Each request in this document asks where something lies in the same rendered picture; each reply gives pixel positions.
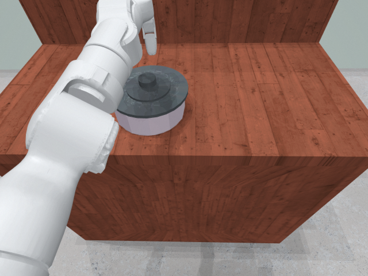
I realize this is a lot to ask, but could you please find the knob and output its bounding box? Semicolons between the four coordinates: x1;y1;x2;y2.
138;72;156;89

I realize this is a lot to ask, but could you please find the left robot hand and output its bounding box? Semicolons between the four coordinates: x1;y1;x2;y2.
135;0;157;55

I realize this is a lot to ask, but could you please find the lid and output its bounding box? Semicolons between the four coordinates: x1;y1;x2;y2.
117;66;189;118

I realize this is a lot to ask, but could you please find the left robot upper arm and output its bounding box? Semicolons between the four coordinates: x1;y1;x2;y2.
0;91;119;276

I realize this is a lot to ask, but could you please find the table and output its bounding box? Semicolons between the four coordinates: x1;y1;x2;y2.
0;0;368;243

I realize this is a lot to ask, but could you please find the left robot forearm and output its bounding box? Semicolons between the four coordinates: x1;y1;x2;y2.
25;0;143;149

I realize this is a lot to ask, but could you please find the pot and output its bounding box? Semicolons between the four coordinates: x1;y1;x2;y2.
115;101;185;136

